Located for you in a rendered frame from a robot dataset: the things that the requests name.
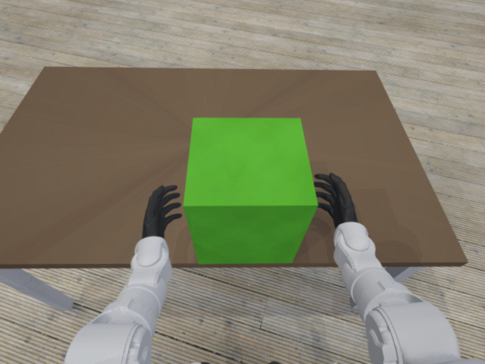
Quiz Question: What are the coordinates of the robot right hand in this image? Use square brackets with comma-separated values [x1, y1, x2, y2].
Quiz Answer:
[314, 173, 358, 228]

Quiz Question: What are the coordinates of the table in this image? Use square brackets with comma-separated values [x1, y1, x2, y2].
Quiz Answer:
[0, 67, 468, 311]

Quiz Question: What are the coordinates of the robot right upper arm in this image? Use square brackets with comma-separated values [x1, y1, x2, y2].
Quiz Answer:
[365, 302, 485, 364]

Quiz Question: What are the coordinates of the carton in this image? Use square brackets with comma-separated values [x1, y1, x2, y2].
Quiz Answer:
[183, 118, 318, 264]

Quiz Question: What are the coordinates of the robot right forearm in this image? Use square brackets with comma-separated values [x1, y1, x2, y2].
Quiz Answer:
[333, 222, 461, 359]

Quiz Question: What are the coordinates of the robot left hand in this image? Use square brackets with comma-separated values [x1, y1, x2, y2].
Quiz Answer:
[142, 185, 182, 239]

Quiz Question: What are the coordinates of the robot left forearm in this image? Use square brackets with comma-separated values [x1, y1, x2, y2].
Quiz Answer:
[64, 237, 173, 364]

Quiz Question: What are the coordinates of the robot left upper arm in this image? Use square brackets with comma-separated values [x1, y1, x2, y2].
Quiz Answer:
[66, 323, 152, 364]

